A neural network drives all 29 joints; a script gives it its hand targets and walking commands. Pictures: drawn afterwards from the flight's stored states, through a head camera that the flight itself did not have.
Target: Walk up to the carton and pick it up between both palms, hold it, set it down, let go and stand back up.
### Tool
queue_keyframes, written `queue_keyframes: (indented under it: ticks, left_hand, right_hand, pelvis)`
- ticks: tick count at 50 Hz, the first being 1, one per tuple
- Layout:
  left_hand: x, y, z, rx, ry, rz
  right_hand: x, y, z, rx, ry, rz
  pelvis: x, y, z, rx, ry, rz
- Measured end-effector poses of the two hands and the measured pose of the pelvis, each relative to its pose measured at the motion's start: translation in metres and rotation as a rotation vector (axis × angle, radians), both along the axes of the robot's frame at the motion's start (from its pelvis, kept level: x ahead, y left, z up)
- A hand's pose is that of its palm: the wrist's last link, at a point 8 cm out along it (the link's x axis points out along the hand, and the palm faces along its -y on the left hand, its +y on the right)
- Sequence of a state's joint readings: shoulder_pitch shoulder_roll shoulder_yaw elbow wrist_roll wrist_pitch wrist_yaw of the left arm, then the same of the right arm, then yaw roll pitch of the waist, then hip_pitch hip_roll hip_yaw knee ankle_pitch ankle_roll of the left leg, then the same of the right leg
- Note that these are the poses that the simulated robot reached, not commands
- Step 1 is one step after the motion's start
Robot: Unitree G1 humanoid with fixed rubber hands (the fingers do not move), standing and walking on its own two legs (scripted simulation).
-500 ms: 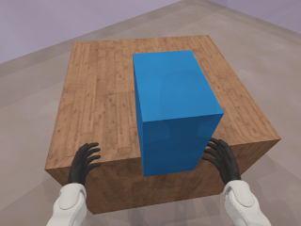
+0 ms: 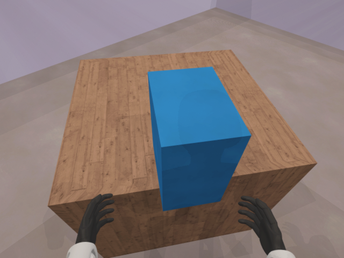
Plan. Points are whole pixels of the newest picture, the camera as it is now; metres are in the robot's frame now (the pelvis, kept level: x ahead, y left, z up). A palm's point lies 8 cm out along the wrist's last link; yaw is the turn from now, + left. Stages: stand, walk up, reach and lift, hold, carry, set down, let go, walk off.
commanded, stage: set down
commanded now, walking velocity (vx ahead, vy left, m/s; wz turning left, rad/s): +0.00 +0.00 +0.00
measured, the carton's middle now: (186, 141) +0.38 +0.01 +0.06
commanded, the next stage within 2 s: let go in 1.76 s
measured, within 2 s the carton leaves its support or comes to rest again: neither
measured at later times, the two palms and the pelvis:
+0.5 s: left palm (85, 255) +0.14 +0.22 -0.04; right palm out of the picture +0.15 -0.17 -0.03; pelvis +0.00 +0.00 +0.00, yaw -1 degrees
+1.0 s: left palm (92, 248) +0.16 +0.22 -0.07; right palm out of the picture +0.15 -0.18 -0.07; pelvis +0.01 +0.01 +0.00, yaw -1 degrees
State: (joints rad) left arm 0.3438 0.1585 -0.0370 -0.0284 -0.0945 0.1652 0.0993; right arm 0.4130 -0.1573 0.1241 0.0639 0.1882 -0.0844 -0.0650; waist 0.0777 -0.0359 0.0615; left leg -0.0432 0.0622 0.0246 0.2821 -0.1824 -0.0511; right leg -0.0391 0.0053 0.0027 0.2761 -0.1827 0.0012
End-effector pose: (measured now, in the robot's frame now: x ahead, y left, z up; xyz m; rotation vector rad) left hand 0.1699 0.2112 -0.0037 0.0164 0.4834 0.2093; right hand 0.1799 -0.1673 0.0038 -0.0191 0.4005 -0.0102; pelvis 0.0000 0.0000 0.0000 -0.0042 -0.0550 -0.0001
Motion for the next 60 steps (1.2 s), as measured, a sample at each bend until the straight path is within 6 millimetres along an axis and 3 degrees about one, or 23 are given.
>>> queue_keyframes:
  ticks: [25,49,60]
  left_hand:
    - [-0.031,0.007,-0.033,0.019,0.226,-0.015]
    - [-0.011,0.006,-0.061,0.026,0.438,-0.049]
    - [-0.016,0.003,-0.097,0.009,0.654,-0.069]
  right_hand:
    - [-0.035,-0.007,-0.039,-0.031,0.204,-0.044]
    - [-0.029,-0.014,-0.073,-0.065,0.4,-0.075]
    - [-0.034,-0.024,-0.107,-0.11,0.589,-0.102]
  pelvis:
    - [0.005,0.003,0.001,0.002,0.026,-0.019]
    - [0.013,0.006,0.0,-0.002,0.04,-0.033]
    - [0.006,0.013,-0.001,0.001,0.161,-0.008]
